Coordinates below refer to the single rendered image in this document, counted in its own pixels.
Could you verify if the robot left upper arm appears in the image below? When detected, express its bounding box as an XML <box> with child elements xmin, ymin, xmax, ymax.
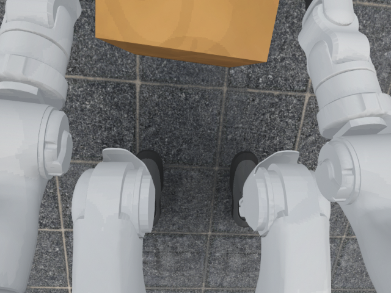
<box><xmin>0</xmin><ymin>99</ymin><xmax>73</xmax><ymax>293</ymax></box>

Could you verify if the carton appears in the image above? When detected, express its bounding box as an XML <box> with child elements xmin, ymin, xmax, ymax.
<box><xmin>95</xmin><ymin>0</ymin><xmax>279</xmax><ymax>68</ymax></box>

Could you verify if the robot left foot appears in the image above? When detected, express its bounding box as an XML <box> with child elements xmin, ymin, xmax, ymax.
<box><xmin>136</xmin><ymin>150</ymin><xmax>164</xmax><ymax>226</ymax></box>

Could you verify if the robot foot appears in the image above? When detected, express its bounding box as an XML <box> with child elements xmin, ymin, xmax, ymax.
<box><xmin>136</xmin><ymin>150</ymin><xmax>164</xmax><ymax>226</ymax></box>
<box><xmin>230</xmin><ymin>151</ymin><xmax>258</xmax><ymax>227</ymax></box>

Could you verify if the robot right upper arm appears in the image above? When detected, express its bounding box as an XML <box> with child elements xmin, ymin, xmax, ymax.
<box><xmin>315</xmin><ymin>133</ymin><xmax>391</xmax><ymax>293</ymax></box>

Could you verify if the left robot forearm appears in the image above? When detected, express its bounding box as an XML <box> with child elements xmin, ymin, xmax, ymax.
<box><xmin>0</xmin><ymin>0</ymin><xmax>82</xmax><ymax>110</ymax></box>

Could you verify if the right robot forearm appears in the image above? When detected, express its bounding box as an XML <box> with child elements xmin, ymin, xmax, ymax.
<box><xmin>298</xmin><ymin>0</ymin><xmax>391</xmax><ymax>139</ymax></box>

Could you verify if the robot right foot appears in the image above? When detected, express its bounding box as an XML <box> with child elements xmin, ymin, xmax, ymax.
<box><xmin>230</xmin><ymin>151</ymin><xmax>258</xmax><ymax>227</ymax></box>

